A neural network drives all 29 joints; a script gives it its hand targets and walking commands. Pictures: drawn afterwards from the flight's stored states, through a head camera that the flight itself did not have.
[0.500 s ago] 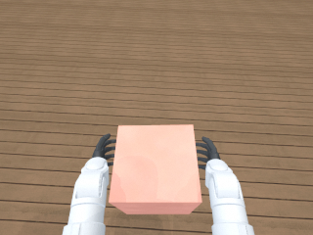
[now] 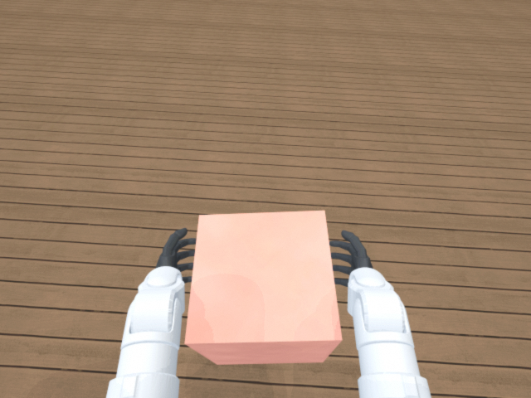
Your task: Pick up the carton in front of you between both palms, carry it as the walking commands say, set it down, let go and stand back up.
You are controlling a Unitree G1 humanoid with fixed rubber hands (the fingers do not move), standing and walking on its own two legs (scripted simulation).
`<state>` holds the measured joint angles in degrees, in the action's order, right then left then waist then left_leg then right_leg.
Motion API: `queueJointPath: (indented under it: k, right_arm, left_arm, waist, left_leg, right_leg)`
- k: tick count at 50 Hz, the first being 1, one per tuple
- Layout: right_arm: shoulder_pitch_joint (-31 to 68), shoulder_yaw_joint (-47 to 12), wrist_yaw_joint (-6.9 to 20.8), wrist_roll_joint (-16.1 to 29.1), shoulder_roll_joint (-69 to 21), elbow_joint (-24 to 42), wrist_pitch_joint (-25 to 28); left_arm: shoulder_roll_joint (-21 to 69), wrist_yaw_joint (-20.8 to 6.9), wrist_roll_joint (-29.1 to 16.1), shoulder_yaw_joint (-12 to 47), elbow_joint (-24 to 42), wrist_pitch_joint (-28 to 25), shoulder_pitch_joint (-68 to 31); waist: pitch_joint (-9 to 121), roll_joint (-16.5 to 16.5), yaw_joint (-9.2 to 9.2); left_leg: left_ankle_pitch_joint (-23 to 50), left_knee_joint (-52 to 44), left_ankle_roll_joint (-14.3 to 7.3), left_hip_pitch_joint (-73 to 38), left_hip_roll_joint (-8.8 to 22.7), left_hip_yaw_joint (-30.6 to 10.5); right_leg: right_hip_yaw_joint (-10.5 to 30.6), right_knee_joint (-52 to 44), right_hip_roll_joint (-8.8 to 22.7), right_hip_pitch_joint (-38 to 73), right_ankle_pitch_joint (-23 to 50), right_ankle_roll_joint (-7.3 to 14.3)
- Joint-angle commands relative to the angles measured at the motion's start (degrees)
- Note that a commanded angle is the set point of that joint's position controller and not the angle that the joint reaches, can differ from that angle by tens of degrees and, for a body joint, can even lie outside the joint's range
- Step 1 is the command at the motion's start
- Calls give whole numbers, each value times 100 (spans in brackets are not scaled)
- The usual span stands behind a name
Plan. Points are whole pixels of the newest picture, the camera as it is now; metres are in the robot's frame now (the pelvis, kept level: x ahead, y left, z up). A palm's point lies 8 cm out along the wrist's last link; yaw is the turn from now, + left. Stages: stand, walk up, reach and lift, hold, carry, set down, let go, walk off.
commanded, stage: carry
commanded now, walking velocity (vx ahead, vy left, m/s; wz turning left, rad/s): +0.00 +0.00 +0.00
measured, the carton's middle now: (265, 294) +0.31 +0.00 -0.06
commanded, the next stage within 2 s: hold in 0.68 s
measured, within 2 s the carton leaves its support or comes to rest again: neither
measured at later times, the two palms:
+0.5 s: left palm (166, 285) +0.27 +0.15 +0.04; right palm (362, 288) +0.27 -0.15 +0.04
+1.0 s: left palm (170, 282) +0.28 +0.15 +0.04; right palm (364, 296) +0.26 -0.15 +0.04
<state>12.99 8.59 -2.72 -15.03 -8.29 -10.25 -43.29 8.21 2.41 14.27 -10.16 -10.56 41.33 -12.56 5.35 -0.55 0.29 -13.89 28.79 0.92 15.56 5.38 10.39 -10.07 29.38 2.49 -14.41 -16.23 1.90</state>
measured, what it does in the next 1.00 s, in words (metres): stands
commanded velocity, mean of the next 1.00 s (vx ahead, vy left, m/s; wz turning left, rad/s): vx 0.00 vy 0.00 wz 0.00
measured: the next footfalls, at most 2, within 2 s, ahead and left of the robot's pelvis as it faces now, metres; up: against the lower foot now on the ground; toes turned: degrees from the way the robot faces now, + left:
none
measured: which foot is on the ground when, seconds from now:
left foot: down 0.00-1.00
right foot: down 0.00-1.00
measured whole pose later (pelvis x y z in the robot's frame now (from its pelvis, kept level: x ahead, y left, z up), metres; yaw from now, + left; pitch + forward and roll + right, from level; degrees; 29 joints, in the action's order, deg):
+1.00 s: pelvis -0.04 +0.02 +0.00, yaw -5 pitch -8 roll +0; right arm 23.1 18.5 -0.1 -21.0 -10.5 -23.3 -38.4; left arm 11.1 2.0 19.8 -21.0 -22.9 38.4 -23.0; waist -4.4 0.7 0.5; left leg -12.9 28.4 0.2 7.7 -0.4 -1.9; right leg -0.9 27.6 -0.9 -7.4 -12.3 1.1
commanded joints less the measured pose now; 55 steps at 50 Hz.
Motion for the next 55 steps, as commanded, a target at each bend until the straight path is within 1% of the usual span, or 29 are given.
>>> queueJointPath:
  k: [1,7,8,9,14,15,17,22,23,31,34,35,36,39,40,41,42,43,44,45,46,47,48,49,51,52,53,54,55]
  right_arm:
    - [2787,-3014,1404,1510,-4867,703,371]
    - [2794,-2993,1472,1592,-5210,400,342]
    - [3050,-3158,1463,1595,-5018,873,406]
    - [2743,-3086,1472,1523,-5019,553,333]
    - [2675,-3141,1474,1590,-5129,645,386]
    - [2722,-3068,1474,1581,-5051,567,345]
    - [2830,-3181,1481,1653,-5130,682,393]
    - [2600,-3125,1472,1569,-5155,452,358]
    - [2653,-3023,1471,1637,-5113,526,357]
    - [2678,-3109,1447,1513,-4945,633,328]
    - [2577,-3030,1449,1596,-5105,475,341]
    - [2063,-2701,1446,1391,-5111,233,373]
    - [2026,-2812,1451,1420,-4939,464,469]
    - [2516,-3061,1439,1437,-5086,683,503]
    - [2281,-2764,1365,1352,-4872,672,540]
    - [2571,-2681,1363,1315,-4909,547,494]
    - [2886,-2750,1433,1364,-5053,391,516]
    - [3076,-2679,1491,1333,-5007,73,513]
    - [3135,-2447,1553,1183,-5026,-303,493]
    - [3544,-2344,1599,1226,-5012,-218,535]
    - [3735,-2194,1615,1020,-4852,-599,609]
    - [4013,-2100,1665,1120,-5068,-842,692]
    - [4190,-2063,1777,1010,-5201,-1320,747]
    - [4614,-1618,1814,747,-5015,-1356,918]
    - [4898,-700,1917,315,-4745,-2331,1125]
    - [5251,-477,1856,80,-4577,-2464,1263]
    - [5589,-314,1853,73,-4626,-2377,1381]
    - [5350,-80,1789,-198,-4277,-2615,1423]
    - [5385,552,1761,-462,-3907,-3266,1462]
  left_arm:
    - [5332,-1408,-1393,3031,32,-73,-2204]
    - [5344,-1406,-1411,3132,275,-83,-2620]
    - [5345,-1440,-1425,3007,12,-81,-2314]
    - [5350,-1440,-1434,3060,166,-101,-2354]
    - [5396,-1463,-1502,3157,158,-63,-2294]
    - [5406,-1449,-1477,3129,110,-75,-2369]
    - [5375,-1443,-1464,3139,254,-132,-2381]
    - [5280,-1396,-1488,3192,523,-155,-2582]
    - [5264,-1383,-1451,3231,386,-92,-2374]
    - [5281,-1415,-1492,3105,258,-122,-2354]
    - [5322,-1403,-1542,3282,416,-125,-2485]
    - [5257,-1450,-1265,2811,41,-22,-1771]
    - [5234,-1414,-1277,2996,477,-146,-1771]
    - [5352,-1375,-1317,2930,332,-215,-1957]
    - [5176,-1395,-1466,3075,696,-274,-2279]
    - [5090,-1455,-1458,3042,423,-242,-2313]
    - [5061,-1467,-1325,2821,501,-322,-2766]
    - [5134,-1440,-1181,2649,-119,-220,-2678]
    - [5213,-1418,-1137,2619,0,-244,-2880]
    - [5145,-1435,-993,2201,-555,-229,-2860]
    - [5527,-1428,-1088,2163,-691,-311,-3442]
    - [5492,-1459,-1000,2139,-968,-346,-3652]
    - [5770,-1431,-903,1987,-1215,-423,-3664]
    - [5753,-1496,-725,1444,-1870,-483,-4118]
    - [5614,-1488,-252,875,-2206,-701,-4750]
    - [5595,-1434,-211,593,-2614,-795,-4649]
    - [5244,-1381,146,237,-2630,-904,-5111]
    - [5140,-1313,240,-86,-3140,-952,-4531]
    - [4715,-1172,364,-306,-2889,-1085,-5109]
  waist:
    - [1207,43,-29]
    - [1142,232,-35]
    - [1186,-29,-28]
    - [1152,-135,-37]
    - [1477,-9,-40]
    - [1225,266,-37]
    - [1390,-36,-9]
    - [1407,-33,-29]
    - [1206,200,-23]
    - [1302,-144,-33]
    - [1519,197,-15]
    - [570,-193,-165]
    - [1071,262,-31]
    - [1162,-161,92]
    - [1026,-61,-253]
    - [1151,-464,-50]
    - [940,27,21]
    - [395,102,3]
    - [156,-313,152]
    - [93,-99,210]
    - [125,201,-57]
    - [306,-48,-7]
    - [105,131,278]
    - [59,86,-76]
    - [-295,411,-157]
    - [-226,92,20]
    - [-46,429,7]
    - [-301,-90,-124]
    - [-421,386,-58]
  left_leg:
    - [790,-272,-52,-343,474,-506]
    - [608,-497,-74,-444,488,-660]
    - [572,-453,-72,-418,479,-639]
    - [490,-470,-49,-349,474,-660]
    - [803,-352,-55,-481,497,-618]
    - [753,-377,-66,-354,492,-583]
    - [740,-383,-46,-449,455,-626]
    - [772,-400,-116,-453,498,-630]
    - [860,-468,-107,-409,484,-673]
    - [787,-392,-59,-334,420,-601]
    - [927,-392,-67,-509,442,-584]
    - [1812,-531,-222,-1210,-1228,-1231]
    - [1750,-623,-232,-1579,-1031,-1406]
    - [1989,-694,-283,-1177,-1009,-1557]
    - [1797,-748,-214,-1012,-1129,-1483]
    - [1467,-771,-230,-1180,-1054,-1510]
    - [988,-710,-189,-967,-1088,-1503]
    - [360,-803,-184,-695,-1058,-1464]
    - [286,-702,-208,-823,-1023,-1555]
    - [-43,-822,-297,-652,-1001,-1472]
    - [-347,-717,-229,-395,-974,-1513]
    - [-551,-605,-247,-772,-905,-1545]
    - [-333,-659,-224,-560,-932,-1551]
    - [-692,-563,-234,-259,-958,-1522]
    - [-1046,-453,-185,-259,-962,-1539]
    - [-1039,-371,-223,-36,-927,-1612]
    - [-1074,-254,-169,-12,-1019,-1420]
    - [-1156,-256,-237,-68,-915,-1602]
    - [-1170,-185,-154,336,-989,-1531]
  right_leg:
    - [727,-568,715,401,1507,38]
    - [723,-706,736,100,680,75]
    - [743,-720,685,176,616,39]
    - [773,-793,701,140,469,57]
    - [691,-652,698,241,1076,66]
    - [751,-671,740,167,1000,62]
    - [692,-584,669,181,1076,69]
    - [737,-574,711,226,1015,85]
    - [792,-586,726,84,1061,112]
    - [651,-556,677,205,1038,14]
    - [715,-519,712,207,1163,28]
    - [1609,-1065,-487,930,2294,82]
    - [1679,-949,-390,1284,2476,28]
    - [1684,-807,-528,1916,2902,-75]
    - [1692,-876,-549,1925,2862,-107]
    - [1499,-937,-591,1986,2217,-126]
    - [1576,-912,-506,1688,1598,-92]
    - [1597,-932,-495,1588,900,-50]
    - [1522,-1001,-508,1238,452,-5]
    - [1485,-886,-602,1261,330,-69]
    - [1558,-904,-502,1322,1,58]
    - [1504,-786,-519,1065,-344,40]
    - [1482,-757,-533,975,-9,39]
    - [1493,-668,-540,1066,-325,84]
    - [1428,-463,-649,186,-738,160]
    - [1439,-381,-660,477,-719,155]
    - [1510,-375,-609,238,-834,142]
    - [1266,-206,-740,-132,-847,76]
    - [1337,-63,-679,-22,-685,156]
